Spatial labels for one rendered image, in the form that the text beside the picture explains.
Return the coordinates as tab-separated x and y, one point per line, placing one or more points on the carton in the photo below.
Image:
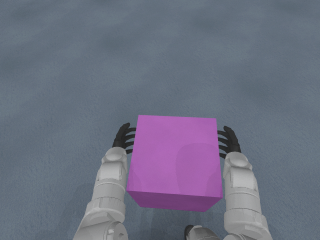
175	163

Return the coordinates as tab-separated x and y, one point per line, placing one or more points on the right robot thigh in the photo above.
202	233

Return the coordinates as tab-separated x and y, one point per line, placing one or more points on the right robot foot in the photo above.
187	230

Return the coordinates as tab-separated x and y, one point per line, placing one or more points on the robot left upper arm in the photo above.
108	230

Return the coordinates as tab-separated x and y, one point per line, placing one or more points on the robot left forearm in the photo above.
107	201

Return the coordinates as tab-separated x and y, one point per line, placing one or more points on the robot left hand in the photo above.
121	137

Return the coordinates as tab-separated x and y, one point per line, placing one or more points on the robot right forearm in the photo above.
243	209

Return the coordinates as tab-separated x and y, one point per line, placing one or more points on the robot right hand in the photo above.
232	142

